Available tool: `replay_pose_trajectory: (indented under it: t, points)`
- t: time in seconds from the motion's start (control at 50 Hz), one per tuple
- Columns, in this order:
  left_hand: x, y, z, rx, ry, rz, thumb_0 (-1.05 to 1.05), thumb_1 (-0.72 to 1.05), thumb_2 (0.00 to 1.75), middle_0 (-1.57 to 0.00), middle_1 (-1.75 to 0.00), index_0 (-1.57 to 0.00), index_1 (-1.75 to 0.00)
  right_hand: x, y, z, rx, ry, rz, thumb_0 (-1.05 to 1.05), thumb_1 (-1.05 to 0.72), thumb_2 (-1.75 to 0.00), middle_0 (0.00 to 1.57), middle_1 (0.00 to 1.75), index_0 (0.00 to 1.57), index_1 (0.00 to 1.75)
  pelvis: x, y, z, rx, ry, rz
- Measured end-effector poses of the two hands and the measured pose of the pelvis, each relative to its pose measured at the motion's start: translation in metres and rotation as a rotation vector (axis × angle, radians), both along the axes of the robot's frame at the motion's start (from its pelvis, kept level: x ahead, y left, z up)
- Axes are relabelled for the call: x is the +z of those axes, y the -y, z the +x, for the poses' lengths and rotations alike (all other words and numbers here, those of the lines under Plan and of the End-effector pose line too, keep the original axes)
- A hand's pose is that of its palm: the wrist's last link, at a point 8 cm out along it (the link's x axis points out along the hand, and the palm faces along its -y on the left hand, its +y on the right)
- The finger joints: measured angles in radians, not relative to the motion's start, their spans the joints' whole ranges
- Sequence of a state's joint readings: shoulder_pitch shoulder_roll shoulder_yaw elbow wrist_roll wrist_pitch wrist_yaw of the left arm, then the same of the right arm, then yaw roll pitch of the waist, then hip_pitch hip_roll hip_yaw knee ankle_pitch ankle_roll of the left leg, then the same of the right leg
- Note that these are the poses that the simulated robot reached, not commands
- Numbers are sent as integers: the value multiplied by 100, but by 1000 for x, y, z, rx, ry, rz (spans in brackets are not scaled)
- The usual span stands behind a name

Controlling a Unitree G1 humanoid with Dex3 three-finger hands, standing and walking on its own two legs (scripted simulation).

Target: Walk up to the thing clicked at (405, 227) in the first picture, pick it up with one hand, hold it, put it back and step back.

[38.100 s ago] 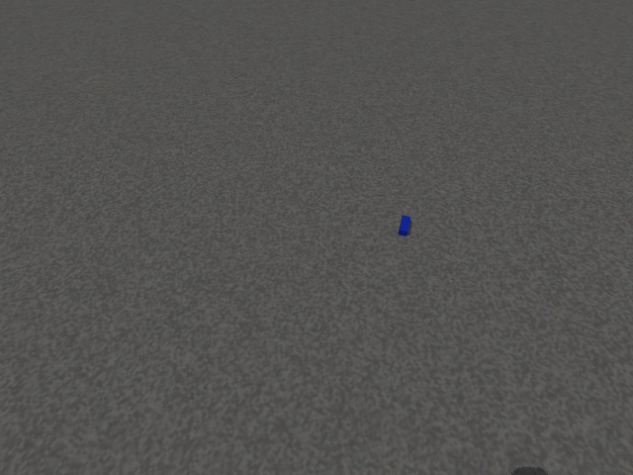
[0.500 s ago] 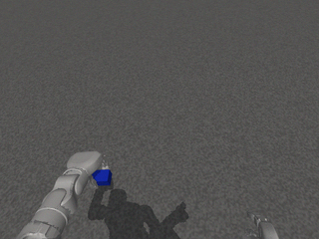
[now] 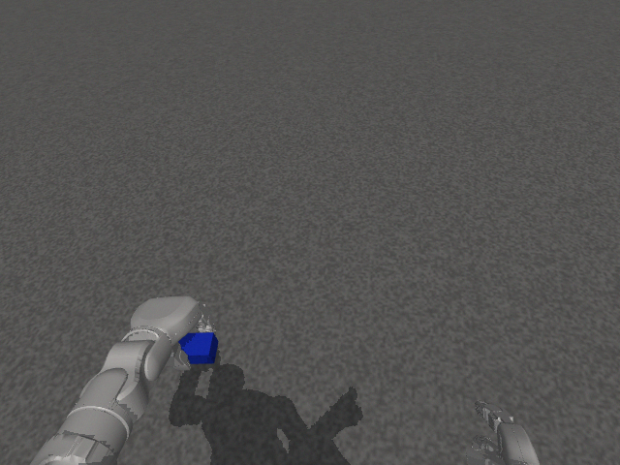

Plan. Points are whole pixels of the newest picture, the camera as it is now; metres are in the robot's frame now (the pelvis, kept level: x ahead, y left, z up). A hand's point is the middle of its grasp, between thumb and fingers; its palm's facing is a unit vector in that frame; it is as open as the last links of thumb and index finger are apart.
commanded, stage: hold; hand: left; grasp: from above
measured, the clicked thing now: (184, 348) +0.30 +0.23 -0.07
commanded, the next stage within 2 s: crouch in 0.24 s
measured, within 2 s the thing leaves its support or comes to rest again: neither
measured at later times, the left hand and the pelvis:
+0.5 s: hand (177, 342) +0.30 +0.22 -0.04, palm faces -0.46 -0.06 -0.89, open 6.7 cm; pelvis +0.01 +0.00 +0.00, yaw +0 degrees
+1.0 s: hand (202, 366) +0.34 +0.25 -0.24, palm faces -0.43 +0.05 -0.90, open 6.6 cm; pelvis -0.03 +0.01 -0.13, yaw +1 degrees
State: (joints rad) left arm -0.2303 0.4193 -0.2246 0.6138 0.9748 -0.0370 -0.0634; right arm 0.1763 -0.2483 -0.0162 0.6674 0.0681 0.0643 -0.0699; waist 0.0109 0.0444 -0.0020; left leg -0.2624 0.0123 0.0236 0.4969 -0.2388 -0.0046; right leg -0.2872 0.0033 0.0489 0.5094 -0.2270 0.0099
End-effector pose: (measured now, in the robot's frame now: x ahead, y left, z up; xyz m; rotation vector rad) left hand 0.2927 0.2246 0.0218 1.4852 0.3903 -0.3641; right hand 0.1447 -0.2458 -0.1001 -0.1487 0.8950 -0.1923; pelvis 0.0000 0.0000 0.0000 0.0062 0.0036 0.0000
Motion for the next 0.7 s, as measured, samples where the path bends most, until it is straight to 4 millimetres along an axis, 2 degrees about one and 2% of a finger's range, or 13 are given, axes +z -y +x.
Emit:
replay_pose_trajectory:
  t: [0.24,0.46,0.58,0.7]
  points:
    - [6,-5,8,14,30,11,0,51,3,-99,-16,-102,-12,-5,0,-5,-17,-34,5,1,-91,-90,20,30,20,30,1,-2,5,-1,-3,-2]
    - [1,-2,11,2,8,-8,0,52,1,-99,-15,-103,-11,-2,1,-2,-21,-34,0,1,-91,-90,20,30,20,30,2,-2,9,0,-4,-2]
    - [-19,-4,7,0,-3,-2,0,51,2,-100,-14,-103,-11,-2,3,-3,-15,-51,-12,1,-90,-90,20,30,20,30,-1,-1,7,7,-27,-2]
    - [-58,-10,8,-12,-12,29,0,51,2,-101,-13,-104,-10,-17,10,-14,6,-112,-46,1,-90,-90,20,30,20,30,-14,-1,-1,21,-105,-9]
